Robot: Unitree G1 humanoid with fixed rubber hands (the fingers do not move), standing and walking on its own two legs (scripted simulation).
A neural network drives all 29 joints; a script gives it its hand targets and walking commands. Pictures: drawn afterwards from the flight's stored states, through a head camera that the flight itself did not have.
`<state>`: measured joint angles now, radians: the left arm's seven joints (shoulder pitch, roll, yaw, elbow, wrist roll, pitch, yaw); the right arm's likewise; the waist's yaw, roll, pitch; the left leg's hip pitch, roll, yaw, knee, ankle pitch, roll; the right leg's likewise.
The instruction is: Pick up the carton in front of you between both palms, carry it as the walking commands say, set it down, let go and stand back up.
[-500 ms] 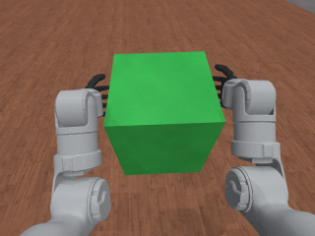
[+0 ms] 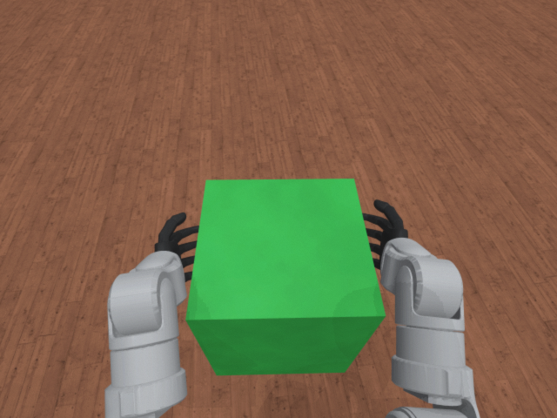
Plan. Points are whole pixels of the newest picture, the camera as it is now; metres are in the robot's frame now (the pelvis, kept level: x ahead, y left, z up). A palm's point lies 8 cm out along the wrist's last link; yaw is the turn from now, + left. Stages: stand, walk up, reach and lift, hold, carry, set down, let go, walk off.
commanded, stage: carry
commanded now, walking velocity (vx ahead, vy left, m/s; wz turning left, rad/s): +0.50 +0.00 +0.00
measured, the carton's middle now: (280, 283) +0.32 +0.00 +0.00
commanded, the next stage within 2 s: none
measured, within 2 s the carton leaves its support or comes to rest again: neither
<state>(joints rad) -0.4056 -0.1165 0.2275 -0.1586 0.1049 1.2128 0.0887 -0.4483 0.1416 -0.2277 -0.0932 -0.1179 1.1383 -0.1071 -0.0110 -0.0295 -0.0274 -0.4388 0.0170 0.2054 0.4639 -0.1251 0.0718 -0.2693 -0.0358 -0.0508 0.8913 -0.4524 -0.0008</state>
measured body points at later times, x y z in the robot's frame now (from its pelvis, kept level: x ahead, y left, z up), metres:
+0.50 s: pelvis +0.31 -0.04 +0.01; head +0.28 -0.05 +0.46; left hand +0.57 +0.12 +0.08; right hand +0.59 -0.18 +0.08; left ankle +0.24 +0.08 -0.65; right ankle +0.33 -0.12 -0.73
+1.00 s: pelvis +0.55 +0.00 +0.01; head +0.55 +0.01 +0.46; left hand +0.82 +0.15 +0.08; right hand +0.83 -0.15 +0.09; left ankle +0.59 +0.09 -0.73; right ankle +0.53 -0.12 -0.73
